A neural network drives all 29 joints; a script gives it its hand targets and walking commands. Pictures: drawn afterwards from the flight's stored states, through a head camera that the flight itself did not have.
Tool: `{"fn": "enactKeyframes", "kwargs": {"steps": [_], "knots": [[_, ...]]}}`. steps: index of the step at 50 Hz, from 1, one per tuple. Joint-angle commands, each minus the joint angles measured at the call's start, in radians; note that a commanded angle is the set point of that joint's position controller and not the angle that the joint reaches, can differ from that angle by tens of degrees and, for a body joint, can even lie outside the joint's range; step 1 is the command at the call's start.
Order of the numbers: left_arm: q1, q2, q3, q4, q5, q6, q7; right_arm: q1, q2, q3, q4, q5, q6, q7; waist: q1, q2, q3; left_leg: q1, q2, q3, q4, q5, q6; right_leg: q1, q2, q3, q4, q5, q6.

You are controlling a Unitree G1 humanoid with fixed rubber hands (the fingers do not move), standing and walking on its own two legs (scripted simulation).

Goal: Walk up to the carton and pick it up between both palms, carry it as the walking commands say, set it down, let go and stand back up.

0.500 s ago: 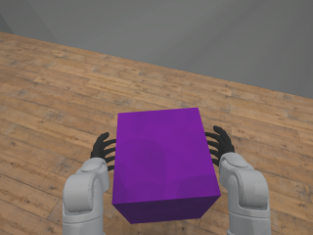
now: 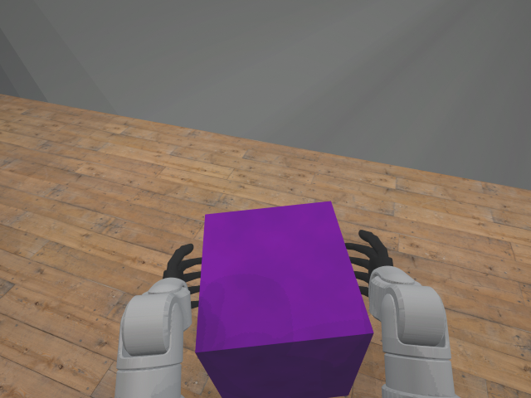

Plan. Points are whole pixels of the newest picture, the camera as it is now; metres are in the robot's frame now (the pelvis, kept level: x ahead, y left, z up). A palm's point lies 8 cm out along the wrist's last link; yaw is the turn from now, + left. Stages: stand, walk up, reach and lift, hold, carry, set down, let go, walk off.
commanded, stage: carry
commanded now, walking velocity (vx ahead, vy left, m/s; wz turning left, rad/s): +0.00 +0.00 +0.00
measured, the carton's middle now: (278, 307) +0.28 +0.00 +0.00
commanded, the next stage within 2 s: hold in 1.92 s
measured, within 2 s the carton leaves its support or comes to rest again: neither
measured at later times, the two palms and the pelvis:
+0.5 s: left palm (194, 276) +0.30 +0.13 +0.06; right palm (382, 270) +0.31 -0.16 +0.07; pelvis +0.03 -0.01 +0.00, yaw -1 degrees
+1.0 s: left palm (206, 277) +0.30 +0.11 +0.05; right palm (391, 273) +0.31 -0.17 +0.06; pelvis +0.03 -0.02 +0.00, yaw -1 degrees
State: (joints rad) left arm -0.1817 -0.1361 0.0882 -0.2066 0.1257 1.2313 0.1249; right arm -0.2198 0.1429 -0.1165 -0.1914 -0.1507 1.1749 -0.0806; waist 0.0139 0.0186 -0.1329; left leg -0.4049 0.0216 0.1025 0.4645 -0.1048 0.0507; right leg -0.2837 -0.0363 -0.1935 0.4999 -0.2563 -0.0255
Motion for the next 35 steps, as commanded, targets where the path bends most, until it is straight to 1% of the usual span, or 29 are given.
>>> {"fn": "enactKeyframes", "kwargs": {"steps": [1, 2, 3, 5, 6, 7, 8, 10, 11, 12, 13, 14, 15, 16, 17, 18, 19, 20, 21, 22, 23, 26, 27, 29, 31, 32, 33, 34, 35], "knots": [[-0.485, -0.928, -0.622, -0.002, -0.360, -0.076, -0.274, -0.351, 0.947, 0.601, 0.100, 0.359, -0.013, 0.250, -0.013, -0.026, -0.185, 0.137, 0.125, -0.141, -0.092, -0.162, -0.004, 0.007, -0.111, 0.112, -0.121, -0.096, 0.011], [-0.506, -0.947, -0.699, -0.113, -0.415, -0.069, -0.271, -0.341, 0.968, 0.657, 0.004, 0.398, -0.001, 0.246, -0.015, -0.057, -0.173, 0.165, 0.117, -0.120, -0.052, -0.082, -0.012, -0.032, -0.123, 0.129, -0.138, -0.075, 0.016], [-0.523, -0.948, -0.668, -0.037, -0.386, -0.085, -0.274, -0.345, 0.944, 0.604, 0.082, 0.357, -0.019, 0.250, -0.014, 0.023, -0.149, 0.174, 0.129, -0.137, -0.079, -0.089, -0.009, -0.059, -0.119, 0.133, -0.122, -0.078, 0.022], [-0.526, -0.934, -0.669, -0.043, -0.393, -0.080, -0.277, -0.326, 0.939, 0.608, 0.079, 0.352, -0.021, 0.246, -0.010, 0.005, -0.153, 0.116, 0.121, -0.148, -0.089, -0.161, -0.011, -0.026, -0.116, 0.114, -0.119, -0.101, 0.029], [-0.504, -0.933, -0.683, -0.094, -0.399, -0.086, -0.272, -0.352, 0.948, 0.650, 0.017, 0.386, -0.021, 0.245, -0.010, -0.007, -0.188, 0.125, 0.122, -0.146, -0.076, -0.099, -0.011, -0.007, -0.125, 0.131, -0.114, -0.069, 0.022], [-0.497, -0.909, -0.559, 0.119, -0.294, -0.126, -0.270, -0.341, 0.897, 0.510, 0.216, 0.283, -0.064, 0.252, -0.011, 0.008, -0.194, 0.163, 0.132, -0.157, -0.091, -0.087, -0.005, -0.022, -0.105, 0.109, -0.092, -0.050, 0.023], [-0.518, -0.944, -0.649, -0.025, -0.362, -0.115, -0.266, -0.396, 0.939, 0.605, 0.044, 0.362, -0.058, 0.248, -0.009, 0.007, -0.181, 0.119, 0.140, -0.164, -0.098, -0.096, 0.000, 0.001, -0.107, 0.107, -0.079, -0.046, 0.027], [-0.500, -0.942, -0.631, -0.001, -0.351, -0.147, -0.266, -0.350, 0.941, 0.586, 0.116, 0.342, -0.081, 0.252, -0.007, 0.012, -0.180, 0.108, 0.138, -0.164, -0.108, -0.148, -0.001, -0.001, -0.102, 0.104, -0.079, -0.056, 0.024], [-0.462, -0.920, -0.576, 0.096, -0.298, -0.168, -0.262, -0.329, 0.905, 0.538, 0.183, 0.299, -0.098, 0.255, -0.008, 0.022, -0.184, 0.117, 0.135, -0.160, -0.114, -0.134, -0.008, 0.003, -0.098, 0.104, -0.069, -0.063, 0.019], [-0.501, -0.936, -0.602, 0.024, -0.311, -0.190, -0.260, -0.374, 0.934, 0.561, 0.132, 0.320, -0.118, 0.259, -0.005, 0.036, -0.158, 0.095, 0.129, -0.147, -0.118, -0.122, -0.002, -0.003, -0.108, 0.117, -0.079, -0.053, 0.025], [-0.524, -0.931, -0.619, -0.011, -0.323, -0.196, -0.256, -0.421, 0.938, 0.593, 0.066, 0.351, -0.134, 0.253, -0.008, 0.031, -0.190, 0.109, 0.142, -0.164, -0.108, -0.125, -0.004, 0.029, -0.095, 0.095, -0.067, -0.028, 0.022], [-0.490, -0.917, -0.537, 0.131, -0.263, -0.226, -0.259, -0.430, 0.906, 0.526, 0.168, 0.291, -0.166, 0.249, -0.008, 0.004, -0.178, 0.098, 0.133, -0.153, -0.109, -0.124, -0.002, 0.024, -0.097, 0.098, -0.074, -0.042, 0.026], [-0.503, -0.930, -0.633, -0.055, -0.335, -0.212, -0.252, -0.369, 0.943, 0.609, 0.050, 0.347, -0.143, 0.242, -0.008, -0.013, -0.164, 0.083, 0.127, -0.134, -0.083, -0.115, -0.006, 0.020, -0.108, 0.114, -0.097, -0.039, 0.013], [-0.458, -0.897, -0.555, 0.100, -0.272, -0.232, -0.259, -0.345, 0.908, 0.549, 0.178, 0.285, -0.166, 0.242, -0.009, -0.048, -0.157, 0.076, 0.130, -0.154, -0.092, -0.106, 0.000, 0.034, -0.107, 0.107, -0.095, -0.045, 0.023], [-0.478, -0.949, -0.621, -0.012, -0.330, -0.222, -0.256, -0.411, 0.947, 0.622, 0.025, 0.354, -0.155, 0.239, -0.012, -0.038, -0.192, 0.129, 0.115, -0.118, -0.046, -0.025, -0.020, 0.018, -0.114, 0.121, -0.102, -0.008, 0.013], [-0.412, -0.934, -0.585, 0.077, -0.288, -0.233, -0.257, -0.395, 0.899, 0.585, 0.067, 0.316, -0.170, 0.240, -0.015, -0.008, -0.199, 0.168, 0.116, -0.115, -0.032, 0.019, -0.021, -0.020, -0.126, 0.142, -0.117, -0.003, 0.010], [-0.411, -0.888, -0.542, 0.108, -0.259, -0.246, -0.253, -0.366, 0.884, 0.559, 0.134, 0.294, -0.185, 0.232, -0.013, -0.046, -0.217, 0.174, 0.122, -0.127, -0.023, 0.040, -0.011, -0.003, -0.119, 0.126, -0.107, 0.033, 0.009], [-0.353, -0.840, -0.467, 0.217, -0.178, -0.286, -0.247, -0.258, 0.864, 0.463, 0.326, 0.214, -0.212, 0.240, -0.010, 0.007, -0.246, 0.194, 0.133, -0.132, -0.023, 0.104, -0.014, 0.019, -0.126, 0.129, -0.074, 0.084, 0.010], [-0.461, -0.886, -0.589, 0.008, -0.279, -0.284, -0.240, -0.302, 0.897, 0.558, 0.146, 0.293, -0.213, 0.237, -0.005, 0.049, -0.269, 0.207, 0.141, -0.133, -0.023, 0.162, -0.006, 0.040, -0.119, 0.120, -0.052, 0.111, 0.015], [-0.465, -0.908, -0.621, -0.013, -0.305, -0.289, -0.243, -0.341, 0.899, 0.590, 0.076, 0.316, -0.224, 0.238, -0.006, 0.047, -0.266, 0.208, 0.141, -0.133, -0.019, 0.230, -0.008, 0.038, -0.116, 0.113, -0.032, 0.113, 0.022], [-0.500, -0.880, -0.572, 0.018, -0.277, -0.304, -0.249, -0.328, 0.900, 0.543, 0.179, 0.275, -0.233, 0.234, -0.007, -0.016, -0.251, 0.199, 0.142, -0.117, 0.015, 0.258, -0.014, 0.035, -0.119, 0.116, -0.062, 0.155, 0.023], [-0.406, -0.873, -0.565, 0.059, -0.246, -0.312, -0.240, -0.348, 0.864, 0.544, 0.118, 0.275, -0.250, 0.223, -0.011, -0.010, -0.196, 0.171, 0.136, -0.112, -0.011, 0.137, -0.024, 0.000, -0.116, 0.111, -0.072, 0.070, 0.020], [-0.368, -0.834, -0.484, 0.177, -0.193, -0.331, -0.244, -0.306, 0.821, 0.481, 0.220, 0.205, -0.276, 0.221, -0.008, -0.020, -0.212, 0.178, 0.140, -0.118, -0.007, 0.137, -0.016, 0.041, -0.119, 0.118, -0.078, 0.118, 0.020], [-0.375, -0.862, -0.564, 0.090, -0.245, -0.330, -0.244, -0.308, 0.849, 0.550, 0.148, 0.261, -0.269, 0.217, -0.011, -0.027, -0.213, 0.170, 0.138, -0.111, 0.013, 0.180, -0.021, 0.057, -0.121, 0.115, -0.058, 0.196, 0.019], [-0.402, -0.844, -0.511, 0.149, -0.210, -0.356, -0.248, -0.299, 0.824, 0.490, 0.227, 0.208, -0.292, 0.220, -0.010, -0.010, -0.188, 0.159, 0.137, -0.108, 0.003, 0.124, -0.023, 0.032, -0.123, 0.128, -0.081, 0.155, 0.017], [-0.471, -0.862, -0.577, 0.010, -0.265, -0.349, -0.242, -0.321, 0.873, 0.536, 0.148, 0.260, -0.283, 0.214, -0.012, -0.004, -0.199, 0.151, 0.134, -0.113, 0.003, 0.115, -0.025, 0.050, -0.123, 0.130, -0.081, 0.159, 0.013], [-0.384, -0.805, -0.460, 0.201, -0.158, -0.378, -0.242, -0.289, 0.801, 0.450, 0.299, 0.173, -0.317, 0.214, -0.012, 0.005, -0.208, 0.186, 0.135, -0.103, 0.016, 0.116, -0.021, 0.037, -0.133, 0.129, -0.083, 0.185, 0.015], [-0.408, -0.865, -0.604, -0.026, -0.275, -0.347, -0.238, -0.314, 0.860, 0.593, 0.057, 0.290, -0.282, 0.210, -0.012, -0.026, -0.195, 0.149, 0.134, -0.111, 0.006, 0.117, -0.018, 0.048, -0.131, 0.133, -0.076, 0.172, 0.012], [-0.355, -0.827, -0.502, 0.157, -0.185, -0.365, -0.240, -0.291, 0.830, 0.506, 0.220, 0.217, -0.303, 0.213, -0.013, -0.049, -0.195, 0.148, 0.136, -0.112, 0.021, 0.148, -0.024, 0.055, -0.131, 0.131, -0.077, 0.214, 0.007]]}}
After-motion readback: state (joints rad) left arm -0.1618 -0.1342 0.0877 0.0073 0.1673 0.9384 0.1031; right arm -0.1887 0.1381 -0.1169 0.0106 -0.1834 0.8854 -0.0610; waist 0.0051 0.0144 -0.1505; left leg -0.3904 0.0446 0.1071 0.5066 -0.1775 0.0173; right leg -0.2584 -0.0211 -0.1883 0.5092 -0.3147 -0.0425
